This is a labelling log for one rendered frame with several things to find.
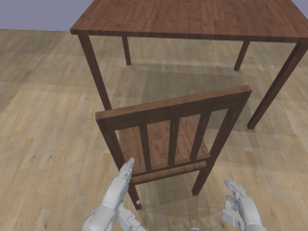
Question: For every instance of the table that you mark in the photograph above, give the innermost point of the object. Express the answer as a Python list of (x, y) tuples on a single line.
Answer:
[(235, 20)]

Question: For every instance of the left robot hand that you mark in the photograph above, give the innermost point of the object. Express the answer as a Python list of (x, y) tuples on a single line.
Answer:
[(115, 194)]

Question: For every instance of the right robot hand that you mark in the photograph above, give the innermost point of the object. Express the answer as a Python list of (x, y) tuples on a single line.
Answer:
[(244, 210)]

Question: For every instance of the robot left forearm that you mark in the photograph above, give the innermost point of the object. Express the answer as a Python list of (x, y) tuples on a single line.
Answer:
[(102, 218)]

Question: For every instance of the chair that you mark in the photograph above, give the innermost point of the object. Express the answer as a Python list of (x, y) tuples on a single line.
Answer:
[(164, 139)]

